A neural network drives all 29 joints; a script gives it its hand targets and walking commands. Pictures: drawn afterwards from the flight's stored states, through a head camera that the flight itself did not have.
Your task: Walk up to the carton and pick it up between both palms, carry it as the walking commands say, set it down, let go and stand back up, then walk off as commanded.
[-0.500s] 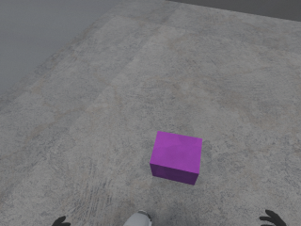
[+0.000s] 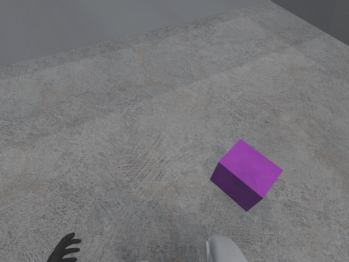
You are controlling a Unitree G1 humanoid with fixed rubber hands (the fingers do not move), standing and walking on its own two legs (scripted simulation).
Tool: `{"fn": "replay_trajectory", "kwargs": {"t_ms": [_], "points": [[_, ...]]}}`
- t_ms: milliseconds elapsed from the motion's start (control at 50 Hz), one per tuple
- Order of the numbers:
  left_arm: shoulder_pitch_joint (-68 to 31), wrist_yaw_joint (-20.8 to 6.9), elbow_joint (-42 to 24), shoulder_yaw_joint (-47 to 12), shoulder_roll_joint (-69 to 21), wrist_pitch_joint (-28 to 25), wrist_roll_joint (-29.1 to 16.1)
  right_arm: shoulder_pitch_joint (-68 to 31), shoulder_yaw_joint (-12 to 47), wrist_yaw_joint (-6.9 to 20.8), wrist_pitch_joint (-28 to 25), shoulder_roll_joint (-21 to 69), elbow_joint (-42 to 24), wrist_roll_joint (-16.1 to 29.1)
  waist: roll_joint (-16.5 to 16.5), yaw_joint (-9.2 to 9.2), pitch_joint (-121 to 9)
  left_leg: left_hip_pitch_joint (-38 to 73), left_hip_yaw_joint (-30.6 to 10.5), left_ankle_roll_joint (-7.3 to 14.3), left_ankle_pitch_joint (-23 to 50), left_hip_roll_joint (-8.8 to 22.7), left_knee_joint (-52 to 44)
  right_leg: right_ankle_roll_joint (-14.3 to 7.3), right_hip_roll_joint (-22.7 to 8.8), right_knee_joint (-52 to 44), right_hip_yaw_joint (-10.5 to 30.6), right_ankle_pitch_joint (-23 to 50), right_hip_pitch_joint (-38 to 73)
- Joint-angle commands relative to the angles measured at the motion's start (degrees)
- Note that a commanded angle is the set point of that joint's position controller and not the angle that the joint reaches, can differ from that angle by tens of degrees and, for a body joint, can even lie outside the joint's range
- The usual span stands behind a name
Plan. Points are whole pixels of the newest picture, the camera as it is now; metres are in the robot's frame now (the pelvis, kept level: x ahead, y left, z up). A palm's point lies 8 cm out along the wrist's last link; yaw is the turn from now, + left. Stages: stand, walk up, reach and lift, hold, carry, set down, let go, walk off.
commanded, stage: walk off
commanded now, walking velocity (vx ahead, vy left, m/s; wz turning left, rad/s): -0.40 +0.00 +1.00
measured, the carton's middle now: (243, 175) +0.60 -0.42 -0.65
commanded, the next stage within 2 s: stand in 1.60 s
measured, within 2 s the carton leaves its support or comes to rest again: neither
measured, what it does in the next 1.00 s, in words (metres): walks backwards, turning left: right foot, then left foot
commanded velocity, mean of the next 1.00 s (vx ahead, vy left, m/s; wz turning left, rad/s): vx -0.40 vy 0.00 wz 1.00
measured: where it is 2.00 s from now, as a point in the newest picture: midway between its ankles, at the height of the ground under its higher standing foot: outside the picture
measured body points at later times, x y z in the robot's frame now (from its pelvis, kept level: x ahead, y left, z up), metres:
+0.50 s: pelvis -0.18 -0.06 +0.01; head -0.12 -0.07 +0.45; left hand -0.13 +0.26 -0.07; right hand +0.03 -0.29 -0.14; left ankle -0.30 +0.06 -0.60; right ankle -0.12 -0.15 -0.74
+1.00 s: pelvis -0.34 -0.14 +0.00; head -0.31 -0.06 +0.44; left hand -0.49 +0.15 -0.12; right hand -0.01 -0.19 -0.09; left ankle -0.38 +0.02 -0.74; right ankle -0.23 -0.26 -0.68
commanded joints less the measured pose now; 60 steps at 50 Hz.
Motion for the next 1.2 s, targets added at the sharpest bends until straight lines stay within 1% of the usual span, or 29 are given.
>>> {"fn": "replay_trajectory", "kwargs": {"t_ms": [0, 100, 180, 220, 240, 260, 280, 300, 320, 340, 380, 480, 540, 600, 640, 660, 680, 700, 740, 780, 820, 920, 980, 1040, 1080, 1100, 1120, 1140, 1180], "points": [[-2.1, -0.5, -4.3, 0.3, 1.5, -1.5, 0.2, -3.9, -2.8, -0.1, -1.2, -10.2, -5.7, 0.6, 11.5, -0.39, -8.9, 4.5, -11.0, 6.1, 27.1, 8.5, -10.2, 0.2, 0.9, 1.8, 2.5, 2.3, 1.0], [-2.8, 0.5, -6.1, 0.1, 1.1, -1.1, -1.6, 0.0, -2.9, 0.2, -1.3, -10.8, -5.5, 0.3, 15.3, -2.67, -10.5, 11.8, -22.0, 5.9, 21.0, 8.6, -14.6, 1.1, 4.7, -19.5, 4.8, -3.8, 5.9], [5.4, 1.9, -3.8, 0.9, 2.1, -1.1, -2.5, -3.7, -3.2, 1.3, -1.7, -11.3, -6.2, 0.3, 15.7, 0.06, -13.7, 7.8, -25.9, 3.9, 16.2, 6.9, -19.6, -0.5, 7.4, -33.1, 6.1, -4.8, 19.1], [10.6, 2.6, -2.3, 1.6, 3.8, -1.2, -2.1, -5.6, -3.3, 1.4, -2.5, -10.4, -6.6, 1.1, 15.8, 2.22, -14.3, 2.8, -26.9, 0.6, 4.9, 4.7, -22.5, -2.0, 6.1, -45.0, 6.4, -0.9, 27.9], [13.0, 3.2, -1.7, 2.0, 5.1, -1.5, -1.4, -5.0, -2.9, 1.3, -3.1, -9.0, -6.6, 1.7, 13.7, 3.37, -13.3, -3.8, -22.7, -2.9, -2.5, 0.3, -20.6, -3.2, 2.9, -54.1, 6.7, 3.3, 35.2], [9.8, 3.5, -2.9, 2.2, 8.4, -1.6, -0.6, 0.6, -2.3, 1.0, -3.4, -4.6, -5.7, 2.1, 1.2, 0.24, -12.9, -8.9, -14.3, -4.8, -7.8, -6.3, -6.9, -5.3, -9.6, -58.9, 17.6, -3.9, 36.0], [0.3, 2.2, -7.1, 3.5, 14.9, -1.3, 0.3, -0.9, -2.9, 0.2, -2.9, -5.7, -6.6, 0.9, -17.4, 0.33, -9.5, -15.7, 0.9, -6.8, -18.2, -13.4, 15.6, -14.9, -25.8, -60.2, 25.2, 7.3, 20.1], [-1.4, 1.4, -8.2, 1.4, 9.3, -1.0, 0.7, -5.8, -4.1, 0.0, -2.2, -10.4, -7.0, -0.8, -9.1, 1.51, -7.0, -12.8, 0.6, -6.8, -17.5, -6.6, 32.6, -17.6, -25.7, -60.6, 19.3, 16.9, 9.0], [-8.0, 1.2, -9.4, -0.6, 4.3, -1.1, 0.7, -3.8, -4.3, 0.3, -1.4, -10.1, -5.7, -0.7, -5.7, -2.78, -5.2, -9.2, 0.3, -5.8, -14.6, -7.5, 42.7, -15.7, -20.4, -58.5, 11.6, 22.8, 3.6], [-13.6, 1.3, -11.0, -1.3, 2.4, -1.1, 1.0, -0.1, -4.1, 0.7, -0.7, -9.7, -4.0, -0.7, -5.3, -5.58, -5.4, -7.2, 0.8, -5.4, -10.9, -7.8, 49.9, -13.0, -15.8, -55.0, 4.9, 28.0, 2.6], [-13.7, 1.9, -12.7, -1.6, 1.7, -1.5, 0.6, 3.4, -3.6, 1.8, -0.2, -8.6, -2.2, -0.2, -7.2, -4.69, -6.8, -10.1, 3.5, -5.9, -6.2, -7.1, 56.0, -11.1, -11.8, -50.9, -0.5, 31.2, 10.6], [3.2, 2.1, -8.7, -0.1, 4.6, -2.2, -0.1, -5.1, -1.7, 2.4, -0.7, -5.1, -5.0, 1.1, -11.4, 5.01, -7.0, -18.3, 7.8, -8.9, -8.3, -3.0, 33.9, -14.0, -15.0, -44.5, -0.1, 39.7, 35.8], [5.0, 1.0, -7.2, 1.2, 6.5, -2.9, 0.6, -4.9, -0.7, 2.3, -0.4, -3.5, -6.1, 1.9, -15.1, 5.17, -9.8, -8.1, 10.5, -7.1, -16.7, -0.7, 17.2, -13.1, -16.7, -40.6, -3.6, 48.4, 36.4], [3.1, -0.1, -6.4, 2.3, 7.5, -3.0, 0.0, -1.3, -0.9, 2.3, -0.9, -4.1, -5.3, 2.0, -17.2, 3.16, -11.5, -1.2, 12.9, -5.2, -11.8, -0.4, 4.9, -11.5, -17.8, -38.2, -5.2, 48.1, 34.6], [1.7, -1.1, -6.4, 1.9, 6.7, -3.3, -1.4, 1.9, -1.5, 1.7, -1.8, -5.4, -4.1, 1.1, -8.5, -0.27, -9.8, 7.2, 9.9, -3.5, 6.5, 1.3, -12.4, -5.0, -16.3, -31.4, -9.4, 31.5, 23.3], [3.9, -2.0, -7.5, 1.2, 4.1, -3.1, -1.1, 3.7, -2.9, 1.2, -2.2, -11.7, -4.3, 0.2, 9.9, -1.18, -7.2, 14.3, -6.1, -1.6, 23.2, 12.0, -17.7, -0.6, -11.0, -20.9, -11.3, -3.9, 6.0], [-2.9, -1.0, -12.2, 0.1, -0.1, -1.6, -0.8, 7.2, -5.5, 1.5, -2.1, -23.0, -4.9, -0.4, 25.2, -5.38, -8.1, 9.0, -21.1, 8.7, 54.7, 25.5, -12.6, 1.3, -3.1, -11.0, -4.1, -19.0, -2.7], [-7.5, -0.3, -12.6, -0.2, 1.1, -0.5, -0.4, 7.2, -5.2, 1.2, -2.3, -20.8, -5.0, -0.7, 18.2, -6.61, -9.8, 5.1, -18.3, 11.0, 50.2, 23.8, -13.7, 1.0, -4.0, -3.8, 2.4, -16.3, -0.9], [-4.4, -0.4, -9.9, 0.2, 1.3, -0.8, -1.3, -4.3, -3.6, -0.1, -1.7, -13.2, -7.0, -0.5, 16.4, -0.13, -6.3, 1.6, -8.8, 7.0, 32.0, 13.2, -11.0, -0.3, -3.7, 0.8, 3.8, -3.8, -0.3], [-1.1, -0.8, -7.9, 0.9, 2.3, -1.3, 0.1, -5.5, -3.0, -0.6, -1.6, -9.9, -8.3, 0.4, 14.7, 0.57, -9.1, 2.5, -7.4, 6.4, 33.4, 9.8, -8.9, -0.5, -1.3, 5.2, 2.8, 1.6, 1.3], [-1.0, -1.2, -8.0, 0.7, 1.0, -1.6, 0.2, -3.3, -2.9, 0.0, -1.8, -9.4, -8.4, 0.6, 12.1, -0.08, -10.2, 4.5, -9.3, 6.0, 31.5, 8.6, -9.2, -0.4, -0.1, 2.8, 2.4, 1.9, 1.7], [-1.9, -0.3, -9.0, 0.2, 0.5, -1.1, -1.2, 0.6, -3.0, 0.3, -2.0, -10.8, -7.7, 0.3, 14.4, -2.07, -11.1, 11.6, -20.4, 5.5, 23.1, 8.0, -13.3, 0.4, 3.9, -16.7, 4.3, -3.1, 4.1], [1.6, 0.6, -7.9, 0.6, 1.2, -1.0, -2.1, -0.7, -3.3, 1.0, -1.9, -11.6, -7.9, 0.1, 14.8, -1.25, -12.8, 9.9, -25.0, 5.2, 19.9, 7.7, -17.1, 0.0, 6.2, -24.5, 5.6, -5.3, 11.3], [7.6, 1.5, -5.6, 1.1, 1.7, -0.9, -2.3, -4.1, -3.5, 1.7, -2.6, -11.0, -8.0, 0.7, 15.3, 1.13, -14.8, 4.7, -26.8, 2.3, 11.3, 5.4, -21.8, -1.8, 8.0, -35.6, 5.0, -4.7, 22.5], [13.6, 2.5, -3.9, 2.0, 4.0, -1.2, -1.5, -5.2, -3.2, 1.7, -3.6, -9.3, -8.1, 1.6, 15.7, 4.04, -13.9, -4.4, -22.9, -4.1, -0.8, -0.1, -23.6, -3.8, 5.0, -51.8, 4.0, 2.0, 35.3], [12.1, 3.1, -4.4, 2.5, 7.3, -1.4, -0.6, -1.2, -2.6, 1.5, -4.2, -5.0, -7.3, 2.1, 3.7, 2.32, -12.9, -9.5, -16.4, -5.5, -7.8, -6.2, -10.2, -6.2, -6.4, -57.8, 15.3, -4.1, 36.3], [1.6, 2.1, -8.9, 3.7, 14.9, -1.3, 0.4, -0.3, -2.9, 0.7, -3.6, -4.8, -7.6, 1.3, -17.3, 0.83, -10.1, -16.5, 0.5, -7.3, -16.4, -15.0, 14.9, -15.4, -24.9, -60.8, 25.8, 1.7, 21.7], [-0.8, 1.2, -10.2, 1.5, 9.4, -1.0, 0.9, -5.4, -4.1, 0.4, -2.7, -10.1, -8.1, -0.8, -9.3, 1.88, -7.5, -13.7, 0.4, -7.1, -16.6, -6.8, 32.4, -18.3, -26.7, -61.3, 19.9, 12.7, 8.4], [-13.5, 1.1, -12.5, -1.4, 1.9, -1.2, 0.9, 0.5, -4.1, 1.0, -1.1, -9.3, -4.9, -0.9, -5.0, -5.75, -5.0, -7.2, 1.0, -5.5, -10.1, -7.8, 50.3, -13.8, -16.6, -56.0, 5.3, 24.4, 0.4]]}}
